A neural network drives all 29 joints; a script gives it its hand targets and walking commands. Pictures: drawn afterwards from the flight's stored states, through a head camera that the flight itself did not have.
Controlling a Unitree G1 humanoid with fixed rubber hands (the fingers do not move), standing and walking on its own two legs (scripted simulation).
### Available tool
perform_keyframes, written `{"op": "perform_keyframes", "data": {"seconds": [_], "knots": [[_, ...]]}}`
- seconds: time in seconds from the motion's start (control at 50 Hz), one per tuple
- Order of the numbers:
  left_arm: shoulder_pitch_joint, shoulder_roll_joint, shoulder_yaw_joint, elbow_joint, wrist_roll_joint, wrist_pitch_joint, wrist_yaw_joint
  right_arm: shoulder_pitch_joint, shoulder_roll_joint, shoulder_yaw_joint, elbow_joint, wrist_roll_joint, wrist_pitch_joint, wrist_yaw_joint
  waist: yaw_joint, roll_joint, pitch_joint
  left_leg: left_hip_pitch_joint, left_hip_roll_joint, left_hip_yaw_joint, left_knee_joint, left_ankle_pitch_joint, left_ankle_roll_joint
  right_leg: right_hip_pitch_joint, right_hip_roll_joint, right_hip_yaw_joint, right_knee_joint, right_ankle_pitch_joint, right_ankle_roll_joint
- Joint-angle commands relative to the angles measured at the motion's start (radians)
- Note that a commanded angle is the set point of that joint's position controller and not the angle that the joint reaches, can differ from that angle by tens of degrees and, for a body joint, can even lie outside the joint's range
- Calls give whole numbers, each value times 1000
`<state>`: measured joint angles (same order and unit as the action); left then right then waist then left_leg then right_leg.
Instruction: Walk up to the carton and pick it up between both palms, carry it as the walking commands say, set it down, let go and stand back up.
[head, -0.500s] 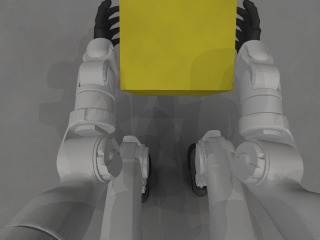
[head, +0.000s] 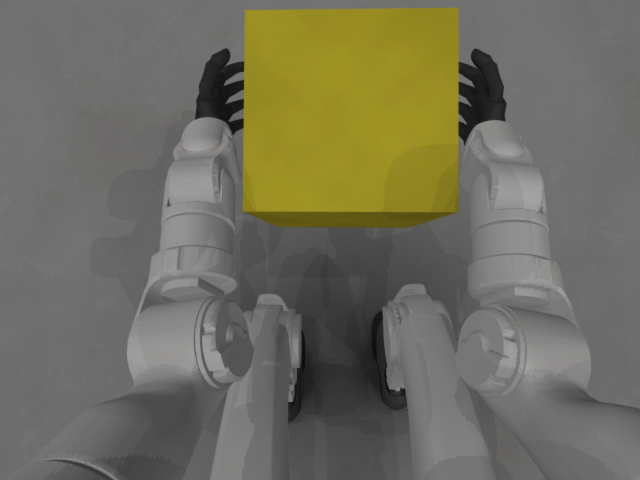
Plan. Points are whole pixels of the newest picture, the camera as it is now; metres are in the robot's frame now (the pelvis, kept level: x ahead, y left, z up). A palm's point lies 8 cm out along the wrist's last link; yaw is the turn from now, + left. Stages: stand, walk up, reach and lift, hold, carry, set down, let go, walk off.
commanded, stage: reach and lift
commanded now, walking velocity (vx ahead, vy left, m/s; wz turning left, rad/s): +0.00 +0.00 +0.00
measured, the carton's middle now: (345, 144) +0.50 -0.02 -0.13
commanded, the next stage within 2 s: none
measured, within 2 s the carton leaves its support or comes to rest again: neither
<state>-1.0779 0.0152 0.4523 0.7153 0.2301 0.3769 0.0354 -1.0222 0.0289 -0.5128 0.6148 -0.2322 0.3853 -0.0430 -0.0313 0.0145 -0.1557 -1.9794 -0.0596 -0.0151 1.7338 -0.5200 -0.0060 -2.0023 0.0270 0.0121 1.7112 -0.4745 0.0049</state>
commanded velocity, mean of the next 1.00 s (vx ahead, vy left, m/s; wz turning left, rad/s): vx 0.00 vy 0.00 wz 0.00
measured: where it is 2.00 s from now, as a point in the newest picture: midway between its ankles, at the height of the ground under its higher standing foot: (340, 382)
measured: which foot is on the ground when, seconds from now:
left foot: down 0.00-1.00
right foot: down 0.00-1.00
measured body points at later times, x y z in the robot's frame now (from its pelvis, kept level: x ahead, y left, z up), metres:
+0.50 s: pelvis +0.01 +0.00 +0.06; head +0.24 +0.00 +0.45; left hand +0.50 +0.13 +0.00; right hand +0.47 -0.17 +0.01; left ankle +0.10 +0.11 -0.47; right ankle +0.11 -0.12 -0.47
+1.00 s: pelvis +0.03 +0.00 +0.12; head +0.21 +0.00 +0.53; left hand +0.48 +0.13 +0.08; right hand +0.46 -0.17 +0.08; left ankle +0.10 +0.11 -0.47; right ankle +0.11 -0.12 -0.47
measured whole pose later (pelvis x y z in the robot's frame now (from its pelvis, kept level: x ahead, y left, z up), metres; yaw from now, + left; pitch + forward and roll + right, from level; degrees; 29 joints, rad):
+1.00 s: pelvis +0.03 +0.00 +0.12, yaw -1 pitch +34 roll +0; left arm -0.80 -0.08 0.45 0.64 0.27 0.36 0.01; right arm -0.74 0.11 -0.49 0.55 -0.27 0.37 -0.02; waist -0.03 0.02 -0.20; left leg -1.46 -0.05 -0.03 1.32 -0.45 0.00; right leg -1.48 0.03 0.03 1.30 -0.41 0.01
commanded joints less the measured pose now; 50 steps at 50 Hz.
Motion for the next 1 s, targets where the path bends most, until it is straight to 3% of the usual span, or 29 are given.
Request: {"op": "perform_keyframes", "data": {"seconds": [0.0, 0.98], "knots": [[-592, -1034, -481, 40, -147, -16, -254, -622, 1003, 544, 70, 158, 1, 251, -14, 7, -988, 498, -123, 54, -199, 211, 0, 648, 128, -56, -168, 234, 12], [-270, -1131, -529, -3, -100, -31, -265, -295, 1083, 596, 31, 111, -16, 267, -7, 2, -788, 912, -95, -9, -597, 275, -7, 1046, 116, 2, -562, 281, 10]]}}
